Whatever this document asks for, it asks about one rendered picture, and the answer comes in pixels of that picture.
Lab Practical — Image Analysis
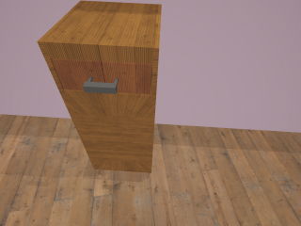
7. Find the handle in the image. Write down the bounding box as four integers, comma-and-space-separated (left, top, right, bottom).
83, 76, 119, 94

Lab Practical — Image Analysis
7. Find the drawer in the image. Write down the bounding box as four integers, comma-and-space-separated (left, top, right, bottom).
52, 58, 152, 95

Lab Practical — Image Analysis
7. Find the cabinet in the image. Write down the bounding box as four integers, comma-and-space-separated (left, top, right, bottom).
37, 0, 162, 173

